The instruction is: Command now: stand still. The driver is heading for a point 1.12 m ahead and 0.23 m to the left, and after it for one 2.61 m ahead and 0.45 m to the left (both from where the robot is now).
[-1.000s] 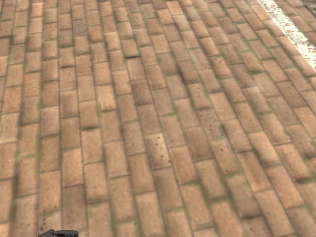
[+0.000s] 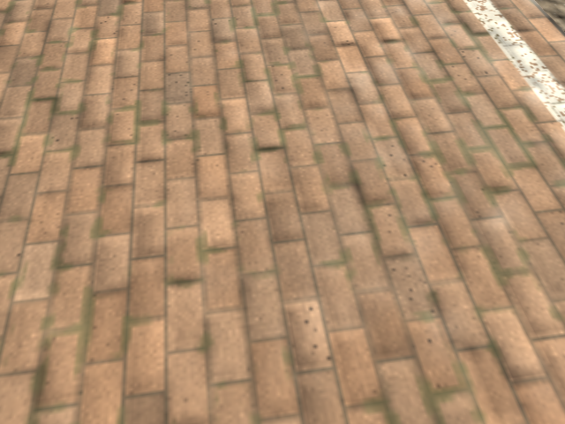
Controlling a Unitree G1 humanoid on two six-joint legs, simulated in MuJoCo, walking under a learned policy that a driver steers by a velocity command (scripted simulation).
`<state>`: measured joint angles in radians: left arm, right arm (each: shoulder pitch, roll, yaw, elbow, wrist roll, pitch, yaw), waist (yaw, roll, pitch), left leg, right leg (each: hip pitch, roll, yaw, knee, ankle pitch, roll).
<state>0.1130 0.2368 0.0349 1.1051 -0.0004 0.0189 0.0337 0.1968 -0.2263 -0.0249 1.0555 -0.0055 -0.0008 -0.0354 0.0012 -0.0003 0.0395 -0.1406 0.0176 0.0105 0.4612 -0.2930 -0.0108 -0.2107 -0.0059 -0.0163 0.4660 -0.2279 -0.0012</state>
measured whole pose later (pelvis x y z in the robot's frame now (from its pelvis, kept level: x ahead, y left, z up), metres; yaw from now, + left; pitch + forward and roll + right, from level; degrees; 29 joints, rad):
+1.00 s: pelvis +0.25 -0.01 -0.03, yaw +1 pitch +2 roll -1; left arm -0.08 0.24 0.05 0.85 -0.02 -0.09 -0.04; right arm 0.52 -0.21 -0.03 1.10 0.00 -0.06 -0.02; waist -0.04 0.01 0.04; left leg 0.10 0.04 -0.03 0.64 -0.53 0.00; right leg -0.56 0.03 -0.07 0.63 -0.11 -0.09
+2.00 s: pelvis +0.81 +0.05 +0.00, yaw +2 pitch +2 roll +2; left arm 0.00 0.23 0.05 0.88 -0.02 -0.08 -0.03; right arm 0.40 -0.22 -0.06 1.01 0.01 -0.08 -0.01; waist -0.08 -0.04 0.01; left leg 0.06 -0.05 0.04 0.21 -0.30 0.04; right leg -0.61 -0.08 0.02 0.53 0.06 -0.03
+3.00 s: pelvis +1.33 +0.20 +0.01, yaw +28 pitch +1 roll +1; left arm 0.05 0.27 0.07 0.87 -0.01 -0.08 -0.01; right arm 0.33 -0.24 -0.07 0.86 0.01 -0.08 0.00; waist -0.05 -0.05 0.02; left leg -0.02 -0.09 -0.01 0.23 -0.24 0.08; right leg -0.67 -0.12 0.03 0.63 0.10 0.02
